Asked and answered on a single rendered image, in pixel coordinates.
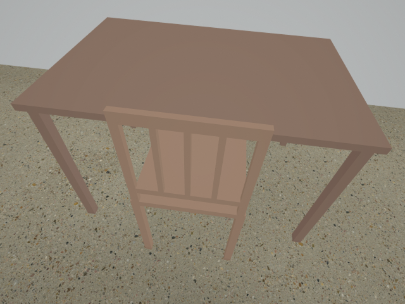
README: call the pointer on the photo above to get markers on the table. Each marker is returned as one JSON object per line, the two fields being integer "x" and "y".
{"x": 298, "y": 84}

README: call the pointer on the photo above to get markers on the chair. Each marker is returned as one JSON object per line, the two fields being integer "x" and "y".
{"x": 195, "y": 164}

